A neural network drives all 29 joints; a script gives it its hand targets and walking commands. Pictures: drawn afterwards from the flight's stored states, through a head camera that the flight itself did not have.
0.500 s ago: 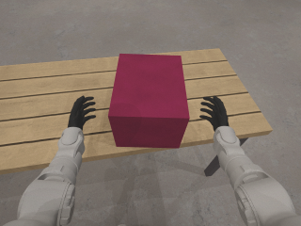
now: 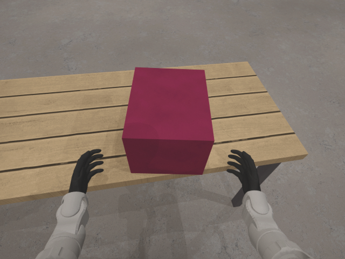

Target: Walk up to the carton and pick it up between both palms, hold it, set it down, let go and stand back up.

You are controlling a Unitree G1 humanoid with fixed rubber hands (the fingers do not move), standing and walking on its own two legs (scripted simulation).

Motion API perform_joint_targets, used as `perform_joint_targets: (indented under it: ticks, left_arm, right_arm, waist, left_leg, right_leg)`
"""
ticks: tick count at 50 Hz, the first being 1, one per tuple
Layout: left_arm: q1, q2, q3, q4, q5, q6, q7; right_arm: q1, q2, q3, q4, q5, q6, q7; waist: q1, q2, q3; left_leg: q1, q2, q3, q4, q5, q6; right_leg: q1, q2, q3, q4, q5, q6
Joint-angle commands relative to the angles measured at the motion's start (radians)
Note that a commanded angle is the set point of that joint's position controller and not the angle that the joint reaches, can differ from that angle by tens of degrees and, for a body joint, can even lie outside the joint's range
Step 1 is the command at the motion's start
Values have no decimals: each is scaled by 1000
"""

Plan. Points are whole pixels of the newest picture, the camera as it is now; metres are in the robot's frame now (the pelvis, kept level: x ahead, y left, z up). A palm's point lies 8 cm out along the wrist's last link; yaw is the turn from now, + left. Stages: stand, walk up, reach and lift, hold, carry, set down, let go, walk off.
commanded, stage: set down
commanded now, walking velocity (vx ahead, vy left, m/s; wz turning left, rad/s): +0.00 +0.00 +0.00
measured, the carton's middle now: (168, 120) +0.49 +0.02 -0.03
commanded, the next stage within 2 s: let go in 1.08 s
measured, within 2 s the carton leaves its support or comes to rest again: neither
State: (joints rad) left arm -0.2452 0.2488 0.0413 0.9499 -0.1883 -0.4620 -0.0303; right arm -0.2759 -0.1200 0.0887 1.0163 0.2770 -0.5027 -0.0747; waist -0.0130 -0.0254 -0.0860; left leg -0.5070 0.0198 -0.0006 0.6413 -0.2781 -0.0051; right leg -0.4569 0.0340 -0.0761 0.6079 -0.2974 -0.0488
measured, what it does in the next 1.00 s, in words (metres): stands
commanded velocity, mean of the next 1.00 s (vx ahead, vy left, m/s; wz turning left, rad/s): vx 0.00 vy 0.00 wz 0.00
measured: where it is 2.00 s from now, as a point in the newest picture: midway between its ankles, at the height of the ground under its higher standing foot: outside the picture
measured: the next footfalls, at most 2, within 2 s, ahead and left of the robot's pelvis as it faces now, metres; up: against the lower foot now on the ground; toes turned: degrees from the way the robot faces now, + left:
none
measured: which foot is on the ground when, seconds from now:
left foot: down 0.00-1.00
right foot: down 0.00-1.00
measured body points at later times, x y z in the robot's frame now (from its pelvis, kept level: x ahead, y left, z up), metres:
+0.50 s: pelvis +0.03 +0.00 +0.02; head +0.03 +0.01 +0.47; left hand +0.25 +0.24 -0.05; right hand +0.24 -0.20 -0.05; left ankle +0.02 +0.12 -0.72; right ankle +0.00 -0.09 -0.72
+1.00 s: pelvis +0.02 +0.01 +0.02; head +0.03 +0.02 +0.47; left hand +0.20 +0.23 -0.07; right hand +0.18 -0.22 -0.07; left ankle +0.02 +0.12 -0.72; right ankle +0.00 -0.09 -0.72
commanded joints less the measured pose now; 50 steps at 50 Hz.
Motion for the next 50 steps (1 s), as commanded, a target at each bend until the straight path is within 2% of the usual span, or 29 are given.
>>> perform_joint_targets:
  ticks: [1,4,12,25,32,43,44,50]
  left_arm:
    - [-211,146,15,-192,-6,-35,3]
    - [-178,155,-3,-244,-20,3,14]
    - [34,142,18,-323,31,104,6]
    - [190,115,22,-420,89,232,1]
    - [250,102,17,-453,120,304,10]
    - [316,77,10,-502,166,428,27]
    - [350,63,2,-492,166,453,23]
    - [338,74,-3,-560,182,514,42]
  right_arm:
    - [-201,-107,-32,-161,-26,-48,9]
    - [-164,-111,-44,-209,-48,-18,15]
    - [33,-103,-16,-239,-61,19,27]
    - [206,-117,-50,-325,-139,81,39]
    - [271,-120,-66,-336,-171,126,47]
    - [331,-124,-100,-356,-225,211,63]
    - [344,-147,-119,-327,-252,221,62]
    - [343,-147,-149,-374,-276,251,78]
  waist:
    - [-1,74,-297]
    - [-3,74,-281]
    - [18,72,-184]
    - [33,35,-45]
    - [36,36,-11]
    - [37,52,42]
    - [25,42,95]
    - [24,47,70]
  left_leg:
    - [266,-26,-11,-58,235,-39]
    - [298,-19,-5,-90,212,-34]
    - [400,-20,1,-142,340,-35]
    - [487,-13,27,-225,355,-17]
    - [525,-12,37,-252,360,-17]
    - [550,-8,45,-278,361,-19]
    - [537,-5,43,-293,331,-24]
    - [524,-4,51,-308,304,-22]
  right_leg:
    - [101,-23,83,-118,129,31]
    - [133,-26,86,-132,126,28]
    - [250,-31,99,-177,295,31]
    - [309,-41,98,-259,348,34]
    - [307,-42,92,-294,334,31]
    - [275,-29,72,-338,237,20]
    - [285,-24,69,-346,222,15]
    - [291,-22,57,-345,199,18]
